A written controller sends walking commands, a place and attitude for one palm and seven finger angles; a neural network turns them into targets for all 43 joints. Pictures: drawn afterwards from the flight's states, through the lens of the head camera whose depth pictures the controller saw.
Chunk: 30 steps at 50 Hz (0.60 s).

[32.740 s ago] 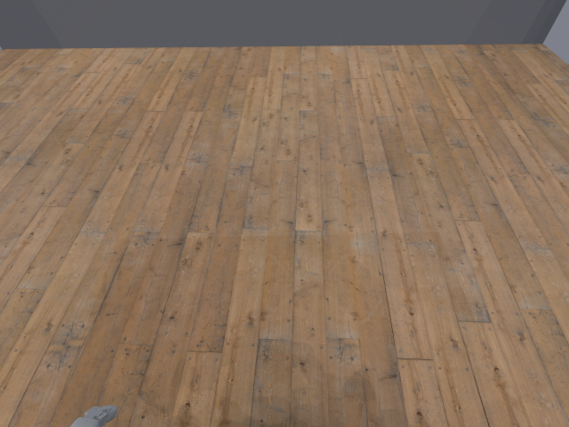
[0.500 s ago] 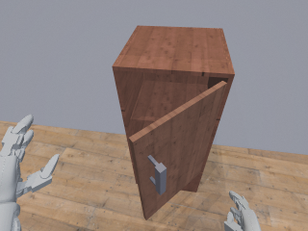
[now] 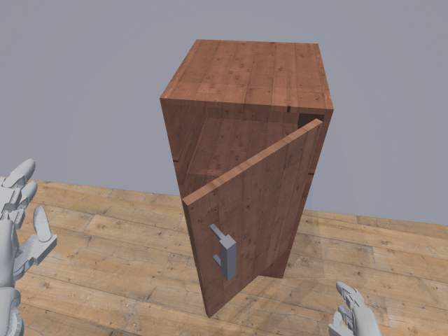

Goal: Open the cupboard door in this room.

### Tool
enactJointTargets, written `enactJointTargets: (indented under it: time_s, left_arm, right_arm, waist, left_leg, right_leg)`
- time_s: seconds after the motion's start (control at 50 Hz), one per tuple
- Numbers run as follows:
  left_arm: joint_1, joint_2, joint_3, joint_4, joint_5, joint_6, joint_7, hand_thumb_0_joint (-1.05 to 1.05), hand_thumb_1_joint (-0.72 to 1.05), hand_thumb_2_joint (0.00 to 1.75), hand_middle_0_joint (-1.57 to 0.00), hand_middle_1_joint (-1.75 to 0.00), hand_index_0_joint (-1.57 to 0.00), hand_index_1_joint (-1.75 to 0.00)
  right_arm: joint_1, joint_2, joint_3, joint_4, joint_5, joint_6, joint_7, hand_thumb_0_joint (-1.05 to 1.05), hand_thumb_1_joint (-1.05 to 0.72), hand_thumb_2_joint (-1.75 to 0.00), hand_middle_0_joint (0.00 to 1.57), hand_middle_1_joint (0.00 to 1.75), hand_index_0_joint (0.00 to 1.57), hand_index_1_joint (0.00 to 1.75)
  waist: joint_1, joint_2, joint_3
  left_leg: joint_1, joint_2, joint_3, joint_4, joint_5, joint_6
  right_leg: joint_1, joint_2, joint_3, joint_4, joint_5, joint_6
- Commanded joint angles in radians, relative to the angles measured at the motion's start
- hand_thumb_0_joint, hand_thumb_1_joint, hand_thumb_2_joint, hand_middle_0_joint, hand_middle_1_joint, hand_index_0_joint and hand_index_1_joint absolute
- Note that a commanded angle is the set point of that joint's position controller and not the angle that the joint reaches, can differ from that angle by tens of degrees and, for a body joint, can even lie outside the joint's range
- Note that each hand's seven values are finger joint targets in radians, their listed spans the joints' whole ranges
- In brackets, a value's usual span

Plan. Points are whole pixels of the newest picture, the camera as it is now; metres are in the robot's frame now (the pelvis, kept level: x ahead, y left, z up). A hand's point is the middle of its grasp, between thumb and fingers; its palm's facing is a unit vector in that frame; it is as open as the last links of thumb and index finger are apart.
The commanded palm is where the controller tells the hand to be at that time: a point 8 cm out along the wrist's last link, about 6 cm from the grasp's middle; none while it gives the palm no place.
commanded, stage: step back with the hand held close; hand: left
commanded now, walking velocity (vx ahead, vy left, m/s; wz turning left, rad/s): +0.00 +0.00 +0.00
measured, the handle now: (221, 252) +0.30 +0.05 -0.05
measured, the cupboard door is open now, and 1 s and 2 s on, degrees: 48 48 48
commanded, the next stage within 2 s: stop stepping back and stand still in 1.44 s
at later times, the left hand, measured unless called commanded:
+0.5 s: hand (29, 260) +0.16 +0.28 +0.15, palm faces +0.37 -0.77 -0.52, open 7.4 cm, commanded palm +0.10 +0.31 +0.17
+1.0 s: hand out of the picture +0.08 +0.28 +0.16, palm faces +0.47 -0.71 -0.53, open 7.4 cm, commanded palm +0.00 +0.32 +0.17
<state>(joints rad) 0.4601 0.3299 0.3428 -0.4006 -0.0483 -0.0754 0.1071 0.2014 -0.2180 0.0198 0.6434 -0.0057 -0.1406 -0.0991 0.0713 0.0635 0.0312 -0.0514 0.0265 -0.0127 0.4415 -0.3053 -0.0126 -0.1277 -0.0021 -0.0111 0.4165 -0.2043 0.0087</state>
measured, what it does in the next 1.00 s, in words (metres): shifts its weight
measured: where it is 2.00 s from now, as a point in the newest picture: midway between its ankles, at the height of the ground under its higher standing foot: outside the picture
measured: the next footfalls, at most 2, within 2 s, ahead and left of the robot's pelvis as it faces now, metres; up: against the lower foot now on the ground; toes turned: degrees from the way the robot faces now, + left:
right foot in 1.46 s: -0.21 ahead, -0.14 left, +0.00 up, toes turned +7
left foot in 1.64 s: -0.17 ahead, +0.10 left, +0.00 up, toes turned +5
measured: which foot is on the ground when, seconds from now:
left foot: down 0.00-1.00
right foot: down 0.00-1.00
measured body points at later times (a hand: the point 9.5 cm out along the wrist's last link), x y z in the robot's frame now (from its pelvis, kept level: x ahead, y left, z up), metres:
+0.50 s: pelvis -0.05 +0.02 +0.00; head -0.03 +0.02 +0.45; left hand +0.13 +0.32 +0.18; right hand +0.13 -0.24 -0.08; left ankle -0.04 +0.13 -0.74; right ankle +0.02 -0.13 -0.74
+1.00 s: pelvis -0.12 +0.01 -0.02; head -0.10 +0.03 +0.42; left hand +0.05 +0.32 +0.19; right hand +0.05 -0.23 -0.10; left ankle -0.04 +0.13 -0.74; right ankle +0.01 -0.12 -0.74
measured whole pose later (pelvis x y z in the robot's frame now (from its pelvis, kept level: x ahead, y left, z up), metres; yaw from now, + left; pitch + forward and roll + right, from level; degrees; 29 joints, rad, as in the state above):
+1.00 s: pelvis -0.12 +0.01 -0.02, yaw +4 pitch -2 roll +0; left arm 0.51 0.45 0.48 -0.52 0.01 -0.25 0.15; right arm 0.24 -0.21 -0.01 0.57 0.00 -0.10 -0.09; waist -0.04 -0.02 0.07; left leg -0.43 -0.01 0.00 0.68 -0.23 0.04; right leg -0.44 0.01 0.08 0.60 -0.13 0.04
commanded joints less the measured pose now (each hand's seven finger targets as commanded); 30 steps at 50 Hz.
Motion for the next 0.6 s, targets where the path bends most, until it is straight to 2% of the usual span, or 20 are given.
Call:
enactJointTargets:
  time_s: [0.0, 0.02, 0.04, 0.06, 0.08, 0.1, 0.12, 0.16, 0.18, 0.22, 0.26, 0.32, 0.34, 0.42, 0.54, 0.58]
  left_arm:
    - [-0.102, 0.183, 0.113, -0.193, -0.002, -0.067, 0.020, 0.00, 0.90, 0.90, -0.20, -0.30, -0.20, -0.30]
    - [-0.104, 0.181, 0.110, -0.195, -0.002, -0.068, 0.020, 0.00, 0.90, 0.90, -0.20, -0.30, -0.20, -0.30]
    - [-0.104, 0.191, 0.117, -0.192, 0.000, -0.069, 0.020, 0.00, 0.90, 0.90, -0.20, -0.30, -0.20, -0.30]
    - [-0.186, 0.202, 0.115, -0.229, -0.001, -0.072, 0.021, 0.00, 0.90, 0.90, -0.20, -0.30, -0.20, -0.30]
    - [-0.259, 0.307, 0.233, -0.236, 0.007, -0.116, 0.030, 0.00, 0.90, 0.90, -0.20, -0.30, -0.20, -0.30]
    - [-0.129, 0.241, 0.194, -0.133, 0.007, -0.120, 0.021, 0.00, 0.90, 0.90, -0.20, -0.30, -0.20, -0.30]
    - [-0.067, 0.207, 0.163, -0.121, 0.010, -0.124, 0.014, 0.00, 0.90, 0.90, -0.20, -0.30, -0.20, -0.30]
    - [-0.022, 0.210, 0.163, -0.164, 0.011, -0.141, 0.013, 0.00, 0.90, 0.90, -0.20, -0.30, -0.20, -0.30]
    - [0.007, 0.204, 0.160, -0.175, 0.011, -0.144, 0.015, 0.00, 0.90, 0.90, -0.20, -0.30, -0.20, -0.30]
    - [0.048, 0.223, 0.179, -0.208, 0.009, -0.146, 0.022, 0.00, 0.90, 0.90, -0.20, -0.30, -0.20, -0.30]
    - [0.069, 0.238, 0.196, -0.223, 0.005, -0.144, 0.027, 0.00, 0.90, 0.90, -0.20, -0.30, -0.20, -0.30]
    - [0.077, 0.258, 0.214, -0.265, 0.005, -0.147, 0.035, 0.00, 0.90, 0.90, -0.20, -0.30, -0.20, -0.30]
    - [0.070, 0.274, 0.225, -0.278, 0.007, -0.148, 0.039, 0.00, 0.90, 0.90, -0.20, -0.30, -0.20, -0.30]
    - [0.078, 0.255, 0.216, -0.274, 0.012, -0.153, 0.046, 0.00, 0.90, 0.90, -0.20, -0.30, -0.20, -0.30]
    - [0.032, 0.248, 0.216, -0.279, 0.032, -0.173, 0.055, 0.00, 0.90, 0.90, -0.20, -0.30, -0.20, -0.30]
    - [0.034, 0.240, 0.213, -0.266, 0.038, -0.180, 0.058, 0.00, 0.90, 0.90, -0.20, -0.30, -0.20, -0.30]
  right_arm:
    - [-0.137, -0.094, -0.030, -0.159, 0.001, -0.062, -0.007, 0.00, -0.90, -0.90, 0.20, 0.30, 0.20, 0.30]
    - [-0.137, -0.096, -0.033, -0.161, 0.003, -0.061, -0.006, 0.00, -0.90, -0.90, 0.20, 0.30, 0.20, 0.30]
    - [-0.139, -0.099, -0.035, -0.159, 0.001, -0.063, -0.008, 0.00, -0.90, -0.90, 0.20, 0.30, 0.20, 0.30]
    - [-0.146, -0.100, -0.031, -0.158, 0.001, -0.064, -0.008, 0.00, -0.90, -0.90, 0.20, 0.30, 0.20, 0.30]
    - [-0.123, -0.124, -0.031, -0.188, 0.008, -0.042, -0.003, 0.00, -0.90, -0.90, 0.20, 0.30, 0.20, 0.30]
    - [-0.123, -0.117, -0.037, -0.171, 0.004, -0.024, 0.000, 0.00, -0.90, -0.90, 0.20, 0.30, 0.20, 0.30]
    - [-0.127, -0.123, -0.043, -0.177, 0.000, -0.008, 0.006, 0.00, -0.90, -0.90, 0.20, 0.30, 0.20, 0.30]
    - [-0.132, -0.131, -0.050, -0.185, -0.004, 0.011, 0.010, 0.00, -0.90, -0.90, 0.20, 0.30, 0.20, 0.30]
    - [-0.132, -0.129, -0.052, -0.192, -0.004, 0.019, 0.010, 0.00, -0.90, -0.90, 0.20, 0.30, 0.20, 0.30]
    - [-0.132, -0.129, -0.058, -0.205, -0.002, 0.036, 0.010, 0.00, -0.90, -0.90, 0.20, 0.30, 0.20, 0.30]
    - [-0.135, -0.127, -0.062, -0.215, 0.001, 0.050, 0.006, 0.00, -0.90, -0.90, 0.20, 0.30, 0.20, 0.30]
    - [-0.136, -0.126, -0.068, -0.232, 0.007, 0.063, 0.001, 0.00, -0.90, -0.90, 0.20, 0.30, 0.20, 0.30]
    - [-0.138, -0.130, -0.070, -0.232, 0.006, 0.066, -0.002, 0.00, -0.90, -0.90, 0.20, 0.30, 0.20, 0.30]
    - [-0.133, -0.130, -0.072, -0.244, 0.011, 0.066, -0.004, 0.00, -0.90, -0.90, 0.20, 0.30, 0.20, 0.30]
    - [-0.120, -0.145, -0.074, -0.246, 0.013, 0.044, -0.004, 0.00, -0.90, -0.90, 0.20, 0.30, 0.20, 0.30]
    - [-0.111, -0.142, -0.072, -0.249, 0.014, 0.036, -0.003, 0.00, -0.90, -0.90, 0.20, 0.30, 0.20, 0.30]
  waist:
    - [0.001, -0.001, -0.045]
    - [0.000, -0.024, -0.057]
    - [0.004, -0.013, -0.062]
    - [-0.005, -0.001, -0.063]
    - [-0.054, -0.053, 0.025]
    - [-0.055, -0.108, -0.003]
    - [-0.057, -0.106, -0.018]
    - [-0.057, -0.032, -0.083]
    - [-0.057, -0.016, -0.113]
    - [-0.056, -0.032, -0.169]
    - [-0.055, -0.037, -0.198]
    - [-0.056, -0.033, -0.207]
    - [-0.054, -0.008, -0.205]
    - [-0.055, 0.003, -0.161]
    - [-0.060, 0.018, -0.086]
    - [-0.063, -0.004, -0.067]
  left_leg:
    - [-0.090, -0.016, 0.035, -0.092, 0.211, 0.022]
    - [-0.083, -0.015, 0.033, -0.093, 0.207, 0.024]
    - [-0.081, -0.016, 0.035, -0.094, 0.216, 0.024]
    - [-0.078, -0.019, 0.033, -0.097, 0.207, 0.025]
    - [-0.164, -0.010, 0.021, -0.064, 0.126, 0.040]
    - [-0.145, -0.017, 0.008, -0.040, 0.127, 0.043]
    - [-0.138, -0.018, 0.015, -0.034, 0.141, 0.041]
    - [-0.146, -0.012, 0.013, -0.046, 0.212, 0.034]
    - [-0.145, -0.008, 0.016, -0.053, 0.246, 0.033]
    - [-0.144, 0.000, 0.014, -0.054, 0.325, 0.031]
    - [-0.158, 0.007, 0.009, -0.056, 0.368, 0.026]
    - [-0.188, 0.012, 0.007, -0.055, 0.374, 0.027]
    - [-0.209, 0.012, -0.001, -0.062, 0.366, 0.027]
    - [-0.305, 0.028, -0.008, -0.085, 0.244, 0.043]
    - [-0.542, 0.045, -0.044, -0.130, -0.138, 0.080]
    - [-0.587, 0.043, -0.047, -0.115, -0.225, 0.086]
  right_leg:
    - [0.069, 0.005, -0.024, -0.066, 0.111, -0.020]
    - [0.069, 0.007, -0.023, -0.068, 0.103, -0.019]
    - [0.081, 0.006, -0.022, -0.069, 0.114, -0.022]
    - [0.074, 0.005, -0.017, -0.073, 0.111, -0.020]
    - [-0.030, -0.028, 0.073, -0.134, 0.129, -0.016]
    - [-0.036, -0.046, 0.081, -0.147, 0.134, -0.021]
    - [-0.044, -0.052, 0.085, -0.152, 0.142, -0.022]
    - [0.006, -0.056, 0.060, -0.108, 0.238, -0.024]
    - [0.027, -0.053, 0.047, -0.088, 0.272, -0.021]
    - [0.062, -0.045, 0.030, -0.053, 0.346, -0.014]
    - [0.086, -0.043, 0.022, -0.025, 0.390, -0.010]
    - [0.088, -0.035, 0.020, 0.004, 0.414, -0.003]
    - [0.098, -0.036, 0.014, 0.014, 0.403, -0.002]
    - [0.093, -0.018, 0.021, 0.049, 0.322, 0.009]
    - [0.127, -0.014, 0.051, 0.098, 0.148, 0.011]
    - [0.106, -0.019, 0.068, 0.095, 0.080, 0.009]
